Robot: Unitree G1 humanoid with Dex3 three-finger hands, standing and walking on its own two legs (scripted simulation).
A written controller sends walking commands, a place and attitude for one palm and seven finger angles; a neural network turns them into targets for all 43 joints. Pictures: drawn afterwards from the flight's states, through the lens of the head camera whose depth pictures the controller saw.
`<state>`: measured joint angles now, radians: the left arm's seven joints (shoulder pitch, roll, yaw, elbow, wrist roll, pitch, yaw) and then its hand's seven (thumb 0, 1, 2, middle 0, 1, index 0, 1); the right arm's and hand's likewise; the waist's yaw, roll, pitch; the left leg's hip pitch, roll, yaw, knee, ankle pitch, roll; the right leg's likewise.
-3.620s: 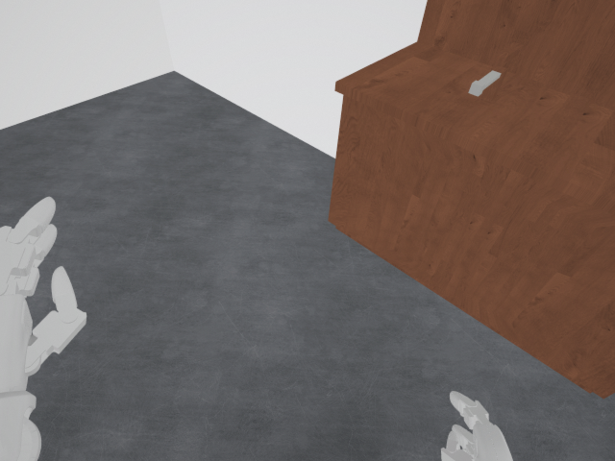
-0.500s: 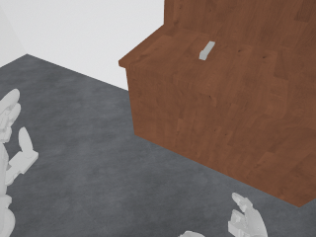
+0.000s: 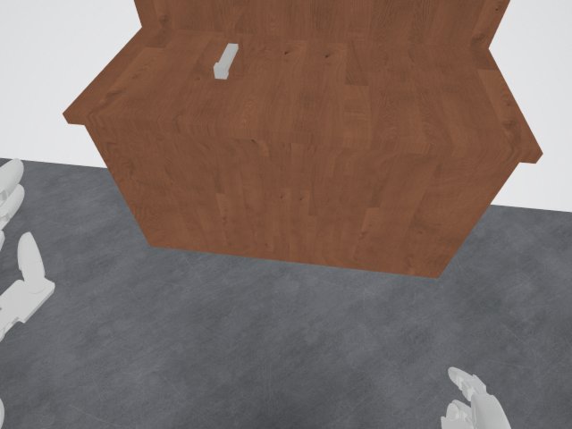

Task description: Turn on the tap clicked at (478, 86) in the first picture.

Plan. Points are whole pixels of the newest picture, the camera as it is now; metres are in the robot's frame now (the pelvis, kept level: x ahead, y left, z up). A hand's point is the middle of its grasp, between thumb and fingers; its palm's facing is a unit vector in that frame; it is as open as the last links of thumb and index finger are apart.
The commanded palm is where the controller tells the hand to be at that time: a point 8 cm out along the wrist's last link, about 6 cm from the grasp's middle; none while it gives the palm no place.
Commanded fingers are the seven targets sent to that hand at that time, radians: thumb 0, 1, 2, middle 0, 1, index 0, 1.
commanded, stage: turn to face it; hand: left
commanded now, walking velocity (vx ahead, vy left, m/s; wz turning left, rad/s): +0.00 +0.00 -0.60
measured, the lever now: (221, 70) +0.86 +0.21 +0.05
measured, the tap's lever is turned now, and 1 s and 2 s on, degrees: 0 0 0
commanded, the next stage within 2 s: take the last steps up to it in 0.72 s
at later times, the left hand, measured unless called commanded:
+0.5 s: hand (193, 289) +0.22 +0.10 +0.18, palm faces +0.08 -0.84 -0.53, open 7.4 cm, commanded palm +0.18 +0.17 +0.18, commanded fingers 0.00 0.90 0.90 -0.20 -0.30 -0.20 -0.30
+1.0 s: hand (213, 322) +0.19 +0.08 +0.17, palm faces +0.05 -0.91 -0.41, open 7.4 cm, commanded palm +0.15 +0.15 +0.18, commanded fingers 0.00 0.90 0.90 -0.20 -0.30 -0.20 -0.30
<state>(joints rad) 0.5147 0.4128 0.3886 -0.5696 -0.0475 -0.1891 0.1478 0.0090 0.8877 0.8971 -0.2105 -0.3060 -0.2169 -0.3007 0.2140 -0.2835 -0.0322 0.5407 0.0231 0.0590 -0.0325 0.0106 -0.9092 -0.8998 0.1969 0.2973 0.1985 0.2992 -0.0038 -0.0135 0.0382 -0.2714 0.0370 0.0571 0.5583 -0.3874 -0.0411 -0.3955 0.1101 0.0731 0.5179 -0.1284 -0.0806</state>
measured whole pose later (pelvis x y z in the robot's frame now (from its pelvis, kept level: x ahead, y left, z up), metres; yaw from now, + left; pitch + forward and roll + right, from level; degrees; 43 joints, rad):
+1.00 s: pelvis -0.10 -0.05 +0.00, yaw -23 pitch -1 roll +0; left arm 0.40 0.34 0.31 -0.44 0.00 -0.19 0.15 0.01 0.89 0.90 -0.21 -0.31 -0.21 -0.30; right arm 0.21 -0.17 0.03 0.62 0.01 -0.06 -0.03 0.01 -0.90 -0.90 0.20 0.30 0.20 0.30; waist 0.00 0.04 0.02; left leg -0.34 0.07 0.05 0.81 -0.45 -0.01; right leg -0.31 0.02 -0.08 0.59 -0.26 -0.05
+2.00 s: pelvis +0.07 +0.02 +0.00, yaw -22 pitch +1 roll +1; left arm 0.47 0.39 0.39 -0.55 -0.03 -0.25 0.15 0.01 0.89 0.90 -0.20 -0.31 -0.21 -0.30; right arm 0.17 -0.15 0.00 0.62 0.02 -0.13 -0.04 0.01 -0.91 -0.90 0.20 0.30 0.20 0.30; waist -0.02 0.00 0.07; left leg -0.30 0.06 0.18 0.55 -0.26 0.02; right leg -0.42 -0.07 -0.13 0.87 -0.46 0.02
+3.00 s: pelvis +0.30 +0.06 +0.00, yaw -23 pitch -1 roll +0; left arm 0.49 0.35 0.34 -0.56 -0.01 -0.23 0.16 0.01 0.89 0.90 -0.21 -0.31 -0.21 -0.30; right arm 0.21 -0.25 -0.02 0.60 0.00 -0.05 -0.06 0.01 -0.91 -0.90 0.20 0.30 0.20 0.30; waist -0.01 -0.02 0.08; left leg -0.33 0.06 0.13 0.56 -0.21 -0.01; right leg -0.21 -0.07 -0.13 0.56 -0.33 0.01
